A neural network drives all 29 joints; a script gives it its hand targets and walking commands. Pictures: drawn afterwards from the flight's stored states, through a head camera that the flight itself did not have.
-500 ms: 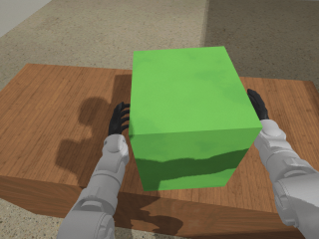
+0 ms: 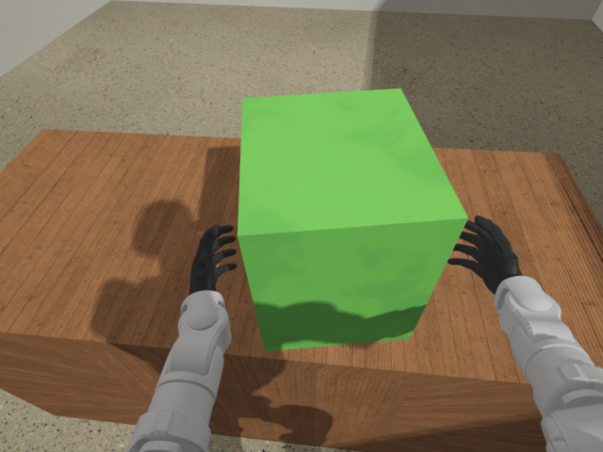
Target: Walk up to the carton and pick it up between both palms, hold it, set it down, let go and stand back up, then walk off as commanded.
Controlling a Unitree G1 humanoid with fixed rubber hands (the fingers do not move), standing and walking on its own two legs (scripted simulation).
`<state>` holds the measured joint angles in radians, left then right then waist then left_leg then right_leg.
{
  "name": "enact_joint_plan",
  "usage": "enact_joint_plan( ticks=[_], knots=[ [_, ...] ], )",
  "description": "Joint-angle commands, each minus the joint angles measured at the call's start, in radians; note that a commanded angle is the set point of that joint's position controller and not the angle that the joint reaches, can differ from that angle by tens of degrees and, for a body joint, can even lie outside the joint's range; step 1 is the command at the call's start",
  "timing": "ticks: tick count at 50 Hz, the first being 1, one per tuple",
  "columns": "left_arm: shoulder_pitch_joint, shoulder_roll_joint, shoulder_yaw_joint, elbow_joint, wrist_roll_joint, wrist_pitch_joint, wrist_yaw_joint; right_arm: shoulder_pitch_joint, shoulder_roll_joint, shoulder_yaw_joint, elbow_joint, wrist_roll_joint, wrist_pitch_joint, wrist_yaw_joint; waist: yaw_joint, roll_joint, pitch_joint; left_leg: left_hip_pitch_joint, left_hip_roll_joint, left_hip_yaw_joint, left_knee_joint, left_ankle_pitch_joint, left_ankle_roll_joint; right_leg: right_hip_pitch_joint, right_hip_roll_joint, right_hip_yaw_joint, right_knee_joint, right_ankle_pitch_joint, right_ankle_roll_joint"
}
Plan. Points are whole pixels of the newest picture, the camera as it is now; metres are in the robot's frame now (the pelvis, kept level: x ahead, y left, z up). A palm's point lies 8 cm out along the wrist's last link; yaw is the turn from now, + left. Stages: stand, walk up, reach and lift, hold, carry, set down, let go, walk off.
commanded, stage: set down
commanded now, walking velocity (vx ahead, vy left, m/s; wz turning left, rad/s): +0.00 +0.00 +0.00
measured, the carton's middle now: (330, 224) +0.47 +0.02 +0.03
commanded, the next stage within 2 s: none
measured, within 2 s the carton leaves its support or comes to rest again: neither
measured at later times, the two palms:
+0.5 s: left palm (203, 323) +0.29 +0.18 +0.02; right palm (532, 336) +0.31 -0.25 +0.02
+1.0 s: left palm (197, 368) +0.24 +0.18 +0.01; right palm (550, 393) +0.24 -0.25 +0.00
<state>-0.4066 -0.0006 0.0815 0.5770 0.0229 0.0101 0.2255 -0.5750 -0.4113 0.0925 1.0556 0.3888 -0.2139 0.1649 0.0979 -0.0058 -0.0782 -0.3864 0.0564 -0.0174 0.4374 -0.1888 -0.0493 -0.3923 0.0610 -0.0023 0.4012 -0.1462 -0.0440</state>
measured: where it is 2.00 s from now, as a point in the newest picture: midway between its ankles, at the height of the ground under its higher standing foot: outside the picture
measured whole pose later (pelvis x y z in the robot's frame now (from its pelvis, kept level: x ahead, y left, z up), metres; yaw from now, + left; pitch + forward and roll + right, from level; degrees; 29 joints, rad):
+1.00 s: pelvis -0.01 +0.00 +0.00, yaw +0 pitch +7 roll +0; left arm 0.12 0.00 -0.01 0.14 0.02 0.00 0.23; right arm 0.03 -0.44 0.07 0.58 0.39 -0.30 0.23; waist 0.03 -0.03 -0.08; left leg -0.39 0.06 -0.02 0.44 -0.18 -0.05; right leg -0.39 0.06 0.00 0.40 -0.14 -0.05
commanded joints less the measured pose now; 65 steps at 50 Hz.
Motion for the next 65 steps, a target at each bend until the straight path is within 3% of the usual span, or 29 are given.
enact_joint_plan(
  ticks=[1,5,8,9,13,14,16,18,22,23,25,26,29,31,34,38,42,44,45,46,47,48,51,54,57,59,63,64,65],
  knots=[
    [-0.097,0.019,-0.055,-0.338,-0.064,-0.026,-0.001,-0.179,-0.316,-0.100,-0.273,0.010,-0.085,0.017,-0.059,-0.106,-0.456,0.200,-0.039,0.057,-0.056,0.257,0.026,0.335,0.018,-0.003,0.012,0.376,0.029],
    [-0.194,0.077,-0.011,-0.288,-0.077,-0.019,-0.009,-0.270,-0.298,-0.123,-0.305,-0.016,-0.083,0.011,-0.042,-0.131,-0.416,0.126,-0.051,0.078,-0.059,0.141,0.042,0.291,0.006,0.014,-0.002,0.220,0.032],
    [-0.089,0.053,-0.022,-0.406,-0.075,-0.055,-0.012,-0.187,-0.281,-0.109,-0.495,0.000,-0.125,0.015,-0.045,-0.155,-0.511,0.144,-0.059,0.065,-0.038,0.220,0.046,0.390,-0.020,0.045,0.028,0.416,0.045],
    [-0.016,0.042,-0.048,-0.389,-0.077,-0.050,-0.011,-0.073,-0.298,-0.109,-0.356,0.011,-0.120,0.019,-0.062,-0.130,-0.425,0.159,-0.059,0.062,-0.057,0.220,0.033,0.371,-0.007,0.031,0.018,0.397,0.037],
    [0.030,0.052,-0.041,-0.449,-0.070,-0.064,-0.002,-0.027,-0.288,-0.102,-0.465,0.021,-0.128,0.028,-0.042,-0.142,-0.441,0.168,-0.056,0.064,-0.069,0.181,0.042,0.365,-0.018,0.028,0.015,0.325,0.028],
    [-0.015,0.045,-0.070,-0.457,-0.082,-0.059,-0.002,-0.037,-0.298,-0.115,-0.405,0.015,-0.123,0.033,-0.065,-0.122,-0.399,0.173,-0.052,0.066,-0.060,0.168,0.036,0.330,-0.010,0.021,0.011,0.313,0.019],
    [0.068,0.051,-0.049,-0.471,-0.071,-0.061,-0.004,-0.010,-0.303,-0.120,-0.523,0.009,-0.147,0.023,-0.057,-0.159,-0.434,0.184,-0.061,0.070,-0.062,0.201,0.043,0.364,-0.008,0.020,0.015,0.382,0.024],
    [0.103,0.062,-0.053,-0.463,-0.062,-0.061,0.001,0.040,-0.299,-0.122,-0.499,0.020,-0.141,0.030,-0.069,-0.116,-0.429,0.209,-0.064,0.064,-0.054,0.184,0.041,0.345,-0.023,0.032,0.010,0.356,0.016],
    [0.021,0.057,-0.066,-0.483,-0.091,-0.062,0.012,-0.020,-0.310,-0.159,-0.557,-0.007,-0.133,0.034,-0.065,-0.162,-0.407,0.124,-0.054,0.071,-0.069,0.082,0.053,0.319,-0.017,0.038,0.007,0.207,0.015],
    [0.141,0.034,-0.096,-0.530,-0.105,-0.056,0.009,0.098,-0.315,-0.146,-0.594,0.012,-0.141,0.042,-0.070,-0.167,-0.424,0.183,-0.048,0.056,-0.071,0.145,0.054,0.344,-0.018,0.041,0.003,0.306,0.013],
    [0.138,0.036,-0.047,-0.488,-0.069,-0.039,0.008,0.112,-0.307,-0.148,-0.520,0.013,-0.128,0.043,-0.059,-0.146,-0.359,0.171,-0.057,0.067,-0.084,0.123,0.048,0.327,-0.019,0.037,0.000,0.258,0.012],
    [0.150,0.014,-0.079,-0.485,-0.046,-0.029,0.008,0.141,-0.289,-0.131,-0.496,0.025,-0.122,0.050,-0.080,-0.109,-0.353,0.226,-0.052,0.052,-0.083,0.117,0.050,0.306,-0.027,0.033,-0.017,0.225,-0.002],
    [0.179,0.035,-0.057,-0.515,-0.064,-0.034,0.004,0.166,-0.298,-0.124,-0.531,0.029,-0.126,0.057,-0.061,-0.153,-0.357,0.179,-0.056,0.066,-0.083,0.108,0.060,0.324,-0.027,0.050,-0.006,0.255,0.012],
    [0.296,-0.002,-0.091,-0.555,-0.032,-0.050,0.006,0.267,-0.297,-0.116,-0.518,0.044,-0.143,0.062,-0.081,-0.107,-0.377,0.260,-0.062,0.049,-0.072,0.207,0.047,0.359,-0.014,0.023,-0.002,0.378,-0.006],
    [0.394,0.002,-0.106,-0.612,-0.042,-0.054,-0.005,0.362,-0.334,-0.159,-0.603,0.044,-0.163,0.068,-0.100,-0.135,-0.376,0.279,-0.047,0.040,-0.082,0.227,0.046,0.363,-0.013,0.023,-0.007,0.411,0.002],
    [0.292,0.021,-0.103,-0.606,-0.055,-0.063,0.003,0.297,-0.326,-0.188,-0.596,0.030,-0.155,0.069,-0.093,-0.104,-0.344,0.243,-0.049,0.059,-0.088,0.110,0.046,0.286,-0.012,0.025,-0.011,0.252,-0.002],
    [0.366,0.031,-0.124,-0.642,-0.065,-0.096,0.006,0.358,-0.314,-0.169,-0.675,0.049,-0.172,0.070,-0.091,-0.124,-0.378,0.223,-0.054,0.068,-0.081,0.131,0.046,0.358,-0.019,0.031,0.006,0.327,0.002],
    [0.450,0.041,-0.106,-0.706,-0.073,-0.111,0.013,0.455,-0.271,-0.152,-0.758,0.040,-0.179,0.070,-0.062,-0.132,-0.345,0.209,-0.061,0.072,-0.095,0.084,0.047,0.358,-0.036,0.048,-0.018,0.218,-0.001],
    [0.340,0.050,-0.136,-0.671,-0.072,-0.107,0.019,0.364,-0.296,-0.186,-0.717,0.031,-0.165,0.070,-0.089,-0.100,-0.331,0.203,-0.055,0.070,-0.090,0.027,0.050,0.297,-0.032,0.044,-0.006,0.143,0.000],
    [0.434,0.027,-0.132,-0.646,-0.070,-0.091,0.012,0.447,-0.272,-0.170,-0.709,0.026,-0.157,0.074,-0.087,-0.131,-0.292,0.211,-0.055,0.072,-0.100,0.025,0.055,0.299,-0.034,0.056,-0.033,0.117,-0.002],
    [0.444,0.011,-0.149,-0.702,-0.076,-0.092,0.019,0.453,-0.292,-0.186,-0.768,0.036,-0.158,0.077,-0.080,-0.116,-0.313,0.251,-0.043,0.065,-0.104,0.053,0.049,0.286,-0.027,0.048,-0.036,0.109,-0.010],
    [0.419,0.022,-0.136,-0.630,-0.069,-0.076,0.019,0.436,-0.304,-0.188,-0.696,0.029,-0.141,0.080,-0.082,-0.089,-0.258,0.217,-0.042,0.064,-0.110,-0.001,0.046,0.248,-0.033,0.053,-0.048,0.025,-0.015],
    [0.575,0.019,-0.135,-0.706,-0.060,-0.072,0.017,0.575,-0.290,-0.174,-0.765,0.042,-0.138,0.081,-0.067,-0.123,-0.238,0.259,-0.047,0.075,-0.112,0.081,0.044,0.302,-0.020,0.042,-0.053,0.108,-0.009],
    [0.619,0.030,-0.128,-0.763,-0.056,-0.081,0.008,0.652,-0.294,-0.181,-0.797,0.044,-0.154,0.075,-0.088,-0.128,-0.270,0.278,-0.056,0.077,-0.094,0.130,0.036,0.355,-0.022,0.047,-0.030,0.205,0.006],
    [0.634,0.019,-0.137,-0.751,-0.041,-0.071,0.009,0.653,-0.291,-0.201,-0.798,0.052,-0.150,0.084,-0.088,-0.097,-0.225,0.282,-0.047,0.059,-0.105,0.128,0.039,0.297,-0.015,0.035,-0.039,0.177,-0.006],
    [0.601,0.041,-0.160,-0.823,-0.074,-0.081,0.008,0.623,-0.285,-0.217,-0.902,0.039,-0.155,0.088,-0.088,-0.122,-0.267,0.272,-0.041,0.058,-0.096,0.094,0.045,0.277,-0.020,0.047,-0.055,0.063,-0.004],
    [0.619,0.029,-0.165,-0.709,-0.075,-0.064,0.010,0.652,-0.268,-0.222,-0.820,0.007,-0.126,0.084,-0.097,-0.123,-0.159,0.254,-0.038,0.059,-0.113,0.016,0.052,0.232,-0.023,0.047,-0.072,-0.022,-0.014],
    [0.585,0.052,-0.154,-0.803,-0.085,-0.077,0.018,0.630,-0.270,-0.243,-0.897,0.011,-0.139,0.086,-0.081,-0.117,-0.236,0.254,-0.036,0.066,-0.101,0.042,0.045,0.262,-0.024,0.063,-0.061,-0.028,-0.015],
    [0.600,0.049,-0.155,-0.739,-0.082,-0.082,0.015,0.639,-0.268,-0.231,-0.877,0.016,-0.141,0.087,-0.086,-0.148,-0.211,0.221,-0.038,0.065,-0.102,0.033,0.053,0.267,-0.041,0.084,-0.068,-0.029,-0.004]
  ],
)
